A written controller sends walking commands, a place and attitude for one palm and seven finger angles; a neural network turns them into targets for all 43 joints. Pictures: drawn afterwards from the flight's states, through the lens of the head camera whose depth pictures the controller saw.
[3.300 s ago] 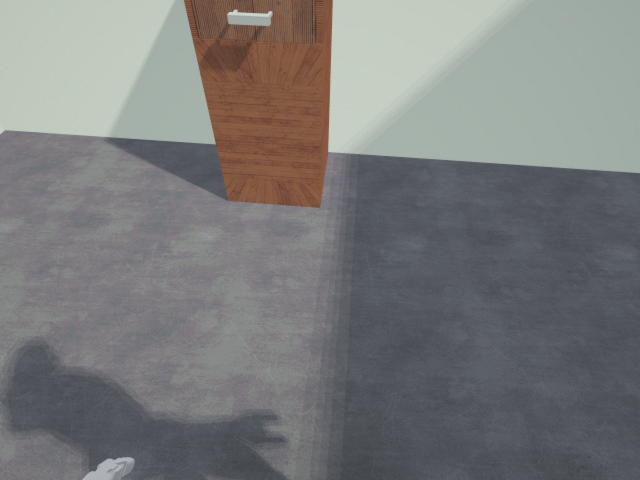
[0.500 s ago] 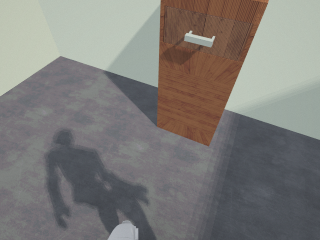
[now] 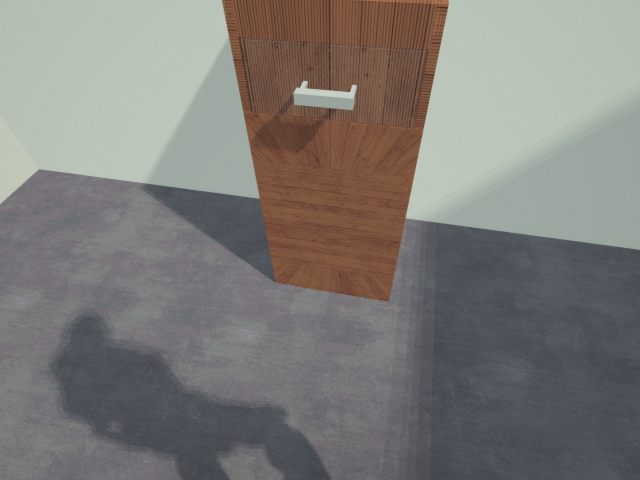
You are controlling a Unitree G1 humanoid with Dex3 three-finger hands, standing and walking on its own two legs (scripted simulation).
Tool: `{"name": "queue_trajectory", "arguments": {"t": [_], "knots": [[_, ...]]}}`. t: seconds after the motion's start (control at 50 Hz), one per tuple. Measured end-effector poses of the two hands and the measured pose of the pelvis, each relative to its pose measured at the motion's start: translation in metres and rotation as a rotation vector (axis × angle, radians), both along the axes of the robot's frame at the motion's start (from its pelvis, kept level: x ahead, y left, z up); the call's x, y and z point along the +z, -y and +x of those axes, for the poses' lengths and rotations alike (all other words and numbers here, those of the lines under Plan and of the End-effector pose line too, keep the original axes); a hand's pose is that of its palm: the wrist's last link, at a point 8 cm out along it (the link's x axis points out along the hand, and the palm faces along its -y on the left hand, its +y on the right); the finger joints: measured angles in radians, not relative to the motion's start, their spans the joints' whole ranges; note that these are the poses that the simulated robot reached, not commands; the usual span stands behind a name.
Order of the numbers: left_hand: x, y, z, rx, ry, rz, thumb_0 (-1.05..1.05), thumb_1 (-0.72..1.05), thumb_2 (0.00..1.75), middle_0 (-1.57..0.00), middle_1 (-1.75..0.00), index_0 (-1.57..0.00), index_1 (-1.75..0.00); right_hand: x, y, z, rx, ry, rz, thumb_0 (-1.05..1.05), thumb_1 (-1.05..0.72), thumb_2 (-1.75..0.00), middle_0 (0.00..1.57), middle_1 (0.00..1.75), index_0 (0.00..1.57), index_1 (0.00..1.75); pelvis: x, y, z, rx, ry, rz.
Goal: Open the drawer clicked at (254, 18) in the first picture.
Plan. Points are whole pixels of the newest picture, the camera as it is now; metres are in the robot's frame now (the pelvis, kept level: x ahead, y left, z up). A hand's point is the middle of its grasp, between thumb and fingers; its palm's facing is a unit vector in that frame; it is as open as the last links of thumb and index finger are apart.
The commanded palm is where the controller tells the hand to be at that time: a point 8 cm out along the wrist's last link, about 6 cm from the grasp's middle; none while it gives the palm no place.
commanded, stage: turn to face it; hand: left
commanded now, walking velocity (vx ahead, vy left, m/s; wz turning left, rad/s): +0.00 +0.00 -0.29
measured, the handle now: (326, 93) +0.84 +0.05 +0.06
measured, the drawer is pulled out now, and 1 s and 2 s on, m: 0.00 0.00 0.00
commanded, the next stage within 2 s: take the last steps up to it in 0.16 s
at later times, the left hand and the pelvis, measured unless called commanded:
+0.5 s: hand out of the picture +0.09 +0.17 -0.17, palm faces -0.08 -0.99 -0.15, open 7.4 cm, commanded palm none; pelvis +0.02 +0.00 +0.01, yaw -8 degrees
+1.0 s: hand (291, 405) +0.26 +0.08 -0.16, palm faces -0.15 -0.97 -0.19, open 7.3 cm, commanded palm none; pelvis +0.14 -0.08 +0.00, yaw -10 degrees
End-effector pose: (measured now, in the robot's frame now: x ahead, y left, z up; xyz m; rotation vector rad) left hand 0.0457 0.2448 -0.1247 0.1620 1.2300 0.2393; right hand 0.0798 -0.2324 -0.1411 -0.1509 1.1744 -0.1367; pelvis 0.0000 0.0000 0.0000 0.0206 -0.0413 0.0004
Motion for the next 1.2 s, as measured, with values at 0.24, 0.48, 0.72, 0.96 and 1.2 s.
{"name": "queue_trajectory", "arguments": {"t": [0.24, 0.48, 0.72, 0.96, 1.2], "knots": [[0.012, 0.032, 0.036, -0.130, -0.002, 0.018, 0.01, 0.91, 0.90, -0.20, -0.30, -0.20, -0.30, -0.001, 0.037, -0.069, -0.140, -0.163, 0.004, 0.01, -0.91, -0.90, 0.20, 0.30, 0.20, 0.30, 0.008, 0.023, 0.005, -0.082, -0.034, -0.003], [-0.017, 0.022, 0.037, -0.155, -0.042, -0.097, 0.01, 0.91, 0.90, -0.20, -0.30, -0.20, -0.30, 0.016, 0.003, -0.091, -0.185, -0.148, -0.049, 0.01, -0.91, -0.90, 0.20, 0.30, 0.20, 0.30, 0.006, -0.001, 0.015, -0.137, -0.042, -0.042], [-0.005, 0.026, 0.091, -0.238, -0.088, -0.092, 0.01, 0.91, 0.90, -0.19, -0.30, -0.20, -0.30, 0.027, -0.041, -0.138, -0.298, -0.334, 0.039, 0.00, -0.90, -0.90, 0.20, 0.30, 0.20, 0.30, 0.018, 0.006, 0.060, -0.181, -0.037, -0.033], [-0.010, 0.114, 0.211, -0.306, 0.064, -0.068, 0.01, 0.91, 0.90, -0.19, -0.30, -0.20, -0.30, -0.005, 0.002, -0.108, -0.344, -0.486, 0.148, 0.01, -0.90, -0.90, 0.20, 0.30, 0.21, 0.30, -0.006, 0.070, 0.127, -0.182, -0.021, -0.016], [0.003, 0.117, 0.193, -0.188, -0.069, -0.047, -0.01, 0.93, 0.90, -0.20, -0.30, -0.20, -0.30, 0.012, 0.098, 0.115, -0.204, -0.071, 0.015, 0.00, -0.91, -0.90, 0.20, 0.30, 0.20, 0.30, 0.015, 0.092, 0.193, -0.158, -0.032, -0.036]]}}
